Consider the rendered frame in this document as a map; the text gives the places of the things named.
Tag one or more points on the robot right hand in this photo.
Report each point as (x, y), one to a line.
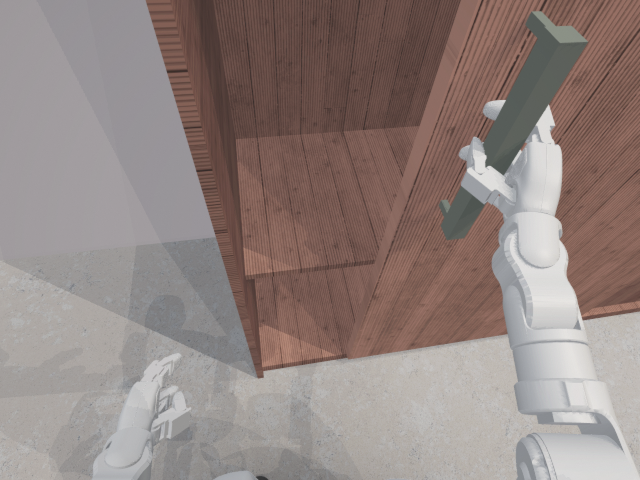
(535, 173)

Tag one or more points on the right robot upper arm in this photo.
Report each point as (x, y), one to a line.
(557, 456)

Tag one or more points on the robot right forearm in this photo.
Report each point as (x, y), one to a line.
(556, 376)

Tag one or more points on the wardrobe door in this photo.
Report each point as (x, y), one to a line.
(425, 290)
(630, 293)

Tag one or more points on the robot left hand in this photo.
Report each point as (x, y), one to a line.
(147, 408)

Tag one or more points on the robot left forearm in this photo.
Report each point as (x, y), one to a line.
(127, 455)

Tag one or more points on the handle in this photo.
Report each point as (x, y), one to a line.
(551, 59)

